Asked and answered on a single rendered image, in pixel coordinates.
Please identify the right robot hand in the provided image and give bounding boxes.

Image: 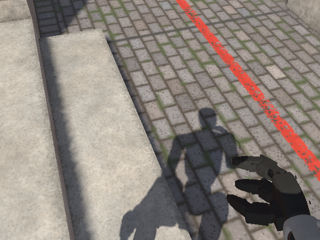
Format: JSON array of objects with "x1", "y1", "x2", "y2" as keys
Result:
[{"x1": 226, "y1": 154, "x2": 311, "y2": 231}]

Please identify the right robot forearm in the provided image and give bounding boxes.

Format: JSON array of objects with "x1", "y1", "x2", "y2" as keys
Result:
[{"x1": 283, "y1": 214, "x2": 320, "y2": 240}]

